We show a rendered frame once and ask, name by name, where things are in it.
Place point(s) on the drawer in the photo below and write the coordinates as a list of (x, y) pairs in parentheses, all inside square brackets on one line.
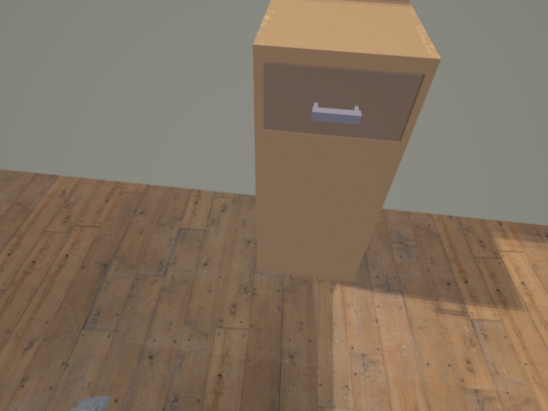
[(384, 98)]

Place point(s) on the cabinet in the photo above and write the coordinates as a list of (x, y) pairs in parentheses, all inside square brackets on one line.
[(318, 197)]

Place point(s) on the handle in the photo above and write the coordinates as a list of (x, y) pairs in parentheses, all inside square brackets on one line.
[(336, 115)]

